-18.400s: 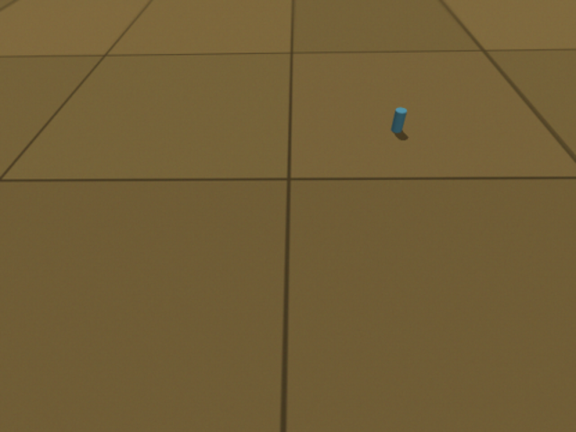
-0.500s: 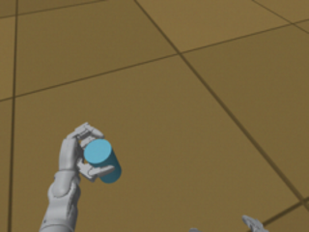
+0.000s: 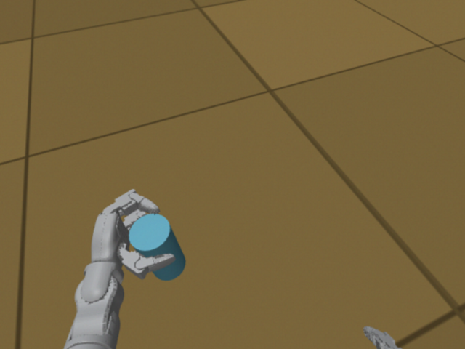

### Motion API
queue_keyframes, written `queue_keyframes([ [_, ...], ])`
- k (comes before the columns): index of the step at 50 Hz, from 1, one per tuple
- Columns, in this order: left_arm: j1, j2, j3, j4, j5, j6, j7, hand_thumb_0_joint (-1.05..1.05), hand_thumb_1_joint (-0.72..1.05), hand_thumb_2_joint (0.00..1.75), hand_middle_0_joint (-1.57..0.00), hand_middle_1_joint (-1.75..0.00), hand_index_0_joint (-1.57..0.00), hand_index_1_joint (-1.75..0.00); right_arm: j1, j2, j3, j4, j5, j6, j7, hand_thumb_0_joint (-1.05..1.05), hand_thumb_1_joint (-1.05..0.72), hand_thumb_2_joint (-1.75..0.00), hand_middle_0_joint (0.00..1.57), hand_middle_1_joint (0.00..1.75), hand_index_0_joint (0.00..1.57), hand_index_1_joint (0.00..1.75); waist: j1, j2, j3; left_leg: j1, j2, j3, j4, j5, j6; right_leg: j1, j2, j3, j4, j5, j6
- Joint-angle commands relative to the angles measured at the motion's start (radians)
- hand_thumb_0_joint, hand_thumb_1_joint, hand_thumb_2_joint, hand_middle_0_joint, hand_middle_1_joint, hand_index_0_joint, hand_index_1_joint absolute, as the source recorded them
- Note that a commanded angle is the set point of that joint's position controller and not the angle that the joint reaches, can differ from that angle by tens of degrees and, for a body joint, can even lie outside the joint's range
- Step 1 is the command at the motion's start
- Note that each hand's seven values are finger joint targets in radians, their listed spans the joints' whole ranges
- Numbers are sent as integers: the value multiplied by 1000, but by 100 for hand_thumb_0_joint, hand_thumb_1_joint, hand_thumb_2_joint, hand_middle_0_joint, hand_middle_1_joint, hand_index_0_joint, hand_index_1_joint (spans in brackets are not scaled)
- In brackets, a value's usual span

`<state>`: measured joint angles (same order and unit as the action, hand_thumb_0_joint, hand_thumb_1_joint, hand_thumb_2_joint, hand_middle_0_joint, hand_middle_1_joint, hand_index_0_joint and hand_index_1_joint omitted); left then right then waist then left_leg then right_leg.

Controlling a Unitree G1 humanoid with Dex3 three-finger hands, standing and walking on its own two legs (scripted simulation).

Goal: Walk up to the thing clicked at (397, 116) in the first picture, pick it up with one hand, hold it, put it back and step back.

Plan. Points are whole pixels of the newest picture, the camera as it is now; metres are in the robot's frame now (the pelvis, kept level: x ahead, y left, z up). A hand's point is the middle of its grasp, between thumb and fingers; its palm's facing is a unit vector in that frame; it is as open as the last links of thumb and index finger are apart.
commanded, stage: hold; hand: left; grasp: from the side
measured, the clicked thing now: (160, 249) +0.31 +0.15 -0.01
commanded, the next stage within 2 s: none
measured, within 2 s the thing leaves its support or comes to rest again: neither
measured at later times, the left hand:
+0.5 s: hand (139, 236) +0.31 +0.18 +0.04, palm faces +0.03 -1.00 -0.03, open 10.3 cm
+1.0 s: hand (140, 236) +0.31 +0.18 +0.04, palm faces +0.03 -1.00 -0.03, open 10.3 cm
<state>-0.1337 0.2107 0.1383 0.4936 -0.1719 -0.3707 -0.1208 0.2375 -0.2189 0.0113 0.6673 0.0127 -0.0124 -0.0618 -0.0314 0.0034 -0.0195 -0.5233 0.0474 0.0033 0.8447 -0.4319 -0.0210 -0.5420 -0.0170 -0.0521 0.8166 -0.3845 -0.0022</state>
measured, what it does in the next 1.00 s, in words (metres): stands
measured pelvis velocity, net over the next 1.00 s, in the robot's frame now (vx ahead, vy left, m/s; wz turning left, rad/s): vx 0.00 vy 0.01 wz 0.00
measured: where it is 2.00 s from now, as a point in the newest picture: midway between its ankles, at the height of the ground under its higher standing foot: outside the picture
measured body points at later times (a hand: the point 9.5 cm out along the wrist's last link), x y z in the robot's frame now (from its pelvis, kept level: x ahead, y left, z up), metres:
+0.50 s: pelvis +0.00 +0.01 +0.01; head +0.03 +0.01 +0.45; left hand +0.31 +0.23 +0.05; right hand +0.12 -0.24 -0.10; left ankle +0.00 +0.13 -0.70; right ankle +0.02 -0.12 -0.70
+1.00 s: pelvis +0.00 +0.01 +0.01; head +0.03 +0.01 +0.46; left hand +0.31 +0.23 +0.05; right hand +0.12 -0.24 -0.10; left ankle +0.00 +0.13 -0.70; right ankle +0.02 -0.12 -0.70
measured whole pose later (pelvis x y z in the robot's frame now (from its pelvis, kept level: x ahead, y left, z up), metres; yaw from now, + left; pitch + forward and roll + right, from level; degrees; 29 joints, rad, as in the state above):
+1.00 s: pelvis +0.00 +0.01 +0.01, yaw +0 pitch +4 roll -1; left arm -0.12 0.21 0.13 0.50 -0.17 -0.38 -0.13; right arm 0.24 -0.22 0.00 0.69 0.02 -0.04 -0.05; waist -0.02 0.00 0.00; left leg -0.46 0.04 0.01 0.79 -0.40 -0.01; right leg -0.48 -0.02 -0.04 0.76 -0.35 0.01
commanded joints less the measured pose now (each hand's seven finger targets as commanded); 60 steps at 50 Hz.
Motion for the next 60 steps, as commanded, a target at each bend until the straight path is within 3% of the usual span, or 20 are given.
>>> queue_keyframes([
  [1,-360,181,81,-349,-34,-111,5,0,4,121,-131,-147,-133,-146,-19,-134,-50,-124,-2,-43,-12,0,-93,-90,20,30,20,30,10,39,-341,117,-48,11,-124,257,27,204,11,29,-122,293,-3],
  [4,-308,128,50,-287,-41,-98,4,0,1,122,-132,-148,-134,-148,-22,-131,-47,-118,0,-48,-10,0,-93,-90,20,30,20,30,1,24,-299,115,-47,8,-131,267,26,197,15,23,-126,299,-4],
  [11,-321,162,70,-342,-34,-100,12,0,-1,120,-130,-146,-132,-146,-25,-135,-53,-115,3,-51,-10,0,-93,-91,20,30,20,30,14,46,-304,155,-44,4,-154,277,21,205,17,15,-138,291,-9],
  [12,-273,110,36,-263,-39,-90,7,0,0,120,-131,-147,-133,-147,-31,-133,-49,-119,4,-53,-9,0,-93,-91,20,30,20,30,0,9,-273,141,-42,-1,-159,269,22,198,20,11,-139,281,-9],
  [18,-309,147,56,-289,-32,-104,3,0,-2,120,-130,-147,-132,-147,-36,-137,-54,-114,4,-62,-3,0,-93,-91,20,30,20,30,9,38,-261,145,-42,-1,-171,251,20,187,18,13,-143,261,-10],
  [20,-344,163,67,-356,-41,-115,-1,0,-3,120,-129,-146,-131,-146,-30,-138,-53,-112,2,-63,-3,0,-93,-90,20,30,20,30,13,61,-314,173,-42,0,-168,264,18,206,17,15,-143,271,-12],
  [22,-314,123,34,-324,-45,-106,-5,0,-3,120,-128,-146,-130,-145,-23,-135,-50,-104,3,-64,-5,0,-93,-91,20,30,20,30,0,33,-301,175,-41,-2,-163,294,20,202,19,12,-139,300,-11],
  [30,-328,155,60,-340,-34,-114,8,0,-2,120,-128,-146,-130,-145,-37,-133,-51,-104,0,-68,-1,0,-92,-90,20,30,20,30,21,52,-288,158,-45,3,-173,249,21,211,14,14,-154,261,-10],
  [32,-322,132,36,-302,-33,-107,5,0,0,122,-129,-146,-131,-146,-30,-136,-52,-101,1,-73,-1,0,-92,-90,20,30,20,30,7,44,-287,171,-41,0,-170,280,17,204,20,10,-148,282,-11],
  [34,-348,160,66,-312,-31,-107,10,0,1,121,-128,-146,-130,-146,-27,-136,-53,-96,0,-69,-1,0,-92,-91,20,30,20,30,8,31,-293,162,-42,1,-167,279,21,220,17,13,-154,292,-8],
  [35,-307,120,38,-239,-30,-100,7,0,0,123,-129,-148,-131,-147,-27,-134,-51,-95,1,-70,0,0,-92,-91,20,30,20,30,2,15,-259,142,-43,1,-169,269,22,205,17,12,-153,281,-8],
  [37,-354,169,80,-310,-34,-114,8,0,-1,124,-130,-149,-132,-149,-30,-139,-57,-100,2,-72,5,0,-92,-91,20,30,20,30,19,51,-287,150,-40,-2,-174,267,18,206,17,11,-148,272,-13],
  [42,-322,118,35,-288,-45,-112,-10,0,-1,123,-130,-148,-132,-148,-29,-140,-56,-106,6,-76,7,0,-93,-91,20,30,20,30,7,21,-283,160,-41,1,-172,277,21,215,18,13,-151,290,-10],
  [45,-319,137,50,-286,-38,-113,-8,0,0,121,-129,-146,-131,-146,-27,-138,-56,-102,3,-74,6,0,-93,-91,20,30,20,30,7,27,-274,151,-42,0,-169,275,21,206,20,11,-152,284,-9],
  [46,-305,109,30,-235,-37,-108,-10,0,-2,123,-128,-147,-130,-147,-24,-140,-58,-101,2,-76,10,0,-93,-91,20,30,20,30,-3,23,-271,151,-40,1,-168,278,20,190,21,11,-148,283,-12],
  [47,-371,153,62,-326,-40,-123,-4,0,1,123,-128,-146,-130,-146,-23,-140,-58,-96,2,-75,9,0,-92,-91,20,30,20,30,6,47,-295,164,-39,-2,-173,271,19,194,19,10,-146,279,-13],
  [49,-349,151,66,-321,-41,-127,-1,0,0,122,-129,-147,-131,-147,-27,-140,-57,-101,3,-75,6,0,-93,-91,20,30,20,30,11,36,-285,163,-41,-2,-176,251,20,195,19,9,-151,257,-12],
  [53,-344,129,36,-313,-35,-122,0,0,0,122,-128,-146,-130,-146,-27,-137,-55,-99,0,-79,7,0,-92,-91,20,30,20,30,3,61,-287,167,-41,-3,-174,257,15,189,22,8,-149,257,-13],
  [57,-355,178,79,-334,-33,-119,8,0,-2,123,-129,-148,-131,-148,-21,-141,-58,-95,2,-78,3,0,-93,-91,20,30,20,30,12,43,-318,173,-43,-1,-170,289,21,224,17,14,-152,297,-10],
  [60,-319,125,45,-278,-39,-105,2,0,-3,124,-128,-148,-130,-148,-23,-139,-55,-92,3,-77,3,0,-92,-91,20,30,20,30,2,22,-268,165,-42,1,-171,286,22,205,18,12,-157,298,-7],
])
